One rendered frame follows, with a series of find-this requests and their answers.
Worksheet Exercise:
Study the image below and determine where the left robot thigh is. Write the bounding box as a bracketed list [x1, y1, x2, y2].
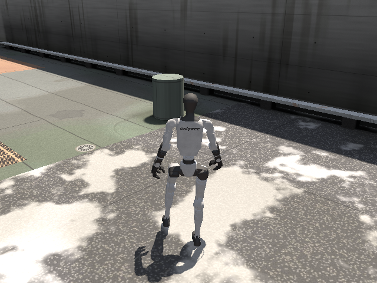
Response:
[167, 163, 180, 193]

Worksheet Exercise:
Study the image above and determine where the left robot upper arm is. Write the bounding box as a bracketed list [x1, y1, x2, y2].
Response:
[161, 119, 178, 152]

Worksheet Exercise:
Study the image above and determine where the right robot hand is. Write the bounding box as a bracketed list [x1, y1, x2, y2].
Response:
[209, 159, 223, 170]

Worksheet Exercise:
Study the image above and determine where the robot left forearm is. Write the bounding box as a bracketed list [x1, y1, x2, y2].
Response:
[153, 142, 167, 167]

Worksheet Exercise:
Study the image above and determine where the left robot shin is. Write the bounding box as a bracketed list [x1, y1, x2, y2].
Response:
[164, 182, 174, 219]

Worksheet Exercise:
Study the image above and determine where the left robot hand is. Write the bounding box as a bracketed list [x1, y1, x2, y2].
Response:
[151, 165, 165, 179]

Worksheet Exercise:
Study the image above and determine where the right robot upper arm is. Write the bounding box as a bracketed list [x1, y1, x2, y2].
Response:
[202, 119, 218, 151]

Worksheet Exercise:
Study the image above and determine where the robot right forearm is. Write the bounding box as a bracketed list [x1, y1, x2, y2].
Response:
[212, 142, 222, 162]

